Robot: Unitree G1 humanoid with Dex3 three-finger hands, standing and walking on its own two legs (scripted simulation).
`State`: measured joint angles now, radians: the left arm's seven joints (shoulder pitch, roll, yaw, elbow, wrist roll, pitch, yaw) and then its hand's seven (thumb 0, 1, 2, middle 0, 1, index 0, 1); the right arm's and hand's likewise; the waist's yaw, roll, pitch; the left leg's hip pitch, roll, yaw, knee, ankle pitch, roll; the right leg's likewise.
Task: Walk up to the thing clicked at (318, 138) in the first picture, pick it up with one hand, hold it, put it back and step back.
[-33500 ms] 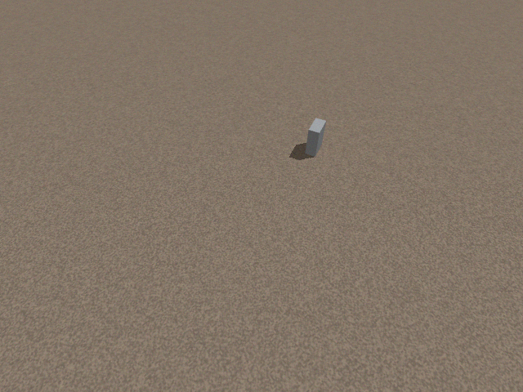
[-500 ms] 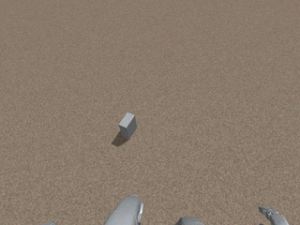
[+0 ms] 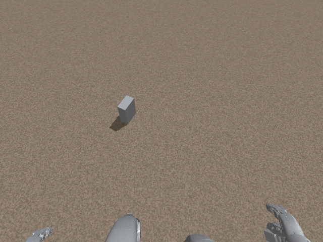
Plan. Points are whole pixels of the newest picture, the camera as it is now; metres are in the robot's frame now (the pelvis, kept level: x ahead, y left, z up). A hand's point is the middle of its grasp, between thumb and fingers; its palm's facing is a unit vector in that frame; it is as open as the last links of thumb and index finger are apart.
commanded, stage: step back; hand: left
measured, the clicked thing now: (127, 110) +0.94 +0.25 -0.66
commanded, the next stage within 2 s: stand in 1.22 s
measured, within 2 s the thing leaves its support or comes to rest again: neither
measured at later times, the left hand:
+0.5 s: hand out of the picture -0.07 +0.26 -0.13, palm faces +0.13 -0.92 -0.38, open 7.4 cm
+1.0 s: hand out of the picture -0.04 +0.27 -0.13, palm faces +0.11 -0.93 -0.36, open 7.4 cm
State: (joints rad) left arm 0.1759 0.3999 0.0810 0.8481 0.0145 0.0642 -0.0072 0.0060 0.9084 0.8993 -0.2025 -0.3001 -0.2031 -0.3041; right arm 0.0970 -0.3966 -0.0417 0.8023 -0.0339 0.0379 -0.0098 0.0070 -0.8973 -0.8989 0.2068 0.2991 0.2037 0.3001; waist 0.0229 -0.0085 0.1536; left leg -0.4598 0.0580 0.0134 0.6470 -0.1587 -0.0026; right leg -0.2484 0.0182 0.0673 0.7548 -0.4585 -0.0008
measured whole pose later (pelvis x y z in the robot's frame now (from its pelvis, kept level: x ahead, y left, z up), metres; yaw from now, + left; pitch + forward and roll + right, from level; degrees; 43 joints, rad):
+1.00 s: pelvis -0.09 +0.00 +0.02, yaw +6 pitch -2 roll -1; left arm 0.14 0.37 0.04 1.05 0.01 -0.03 -0.01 0.01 0.91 0.90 -0.20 -0.30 -0.20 -0.30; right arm 0.15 -0.34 -0.04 1.05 -0.01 -0.01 0.01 0.01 -0.90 -0.90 0.20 0.30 0.20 0.30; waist 0.01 0.00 0.08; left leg -0.21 0.00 0.01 0.58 -0.33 0.01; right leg -0.22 0.00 -0.01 0.54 -0.28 0.01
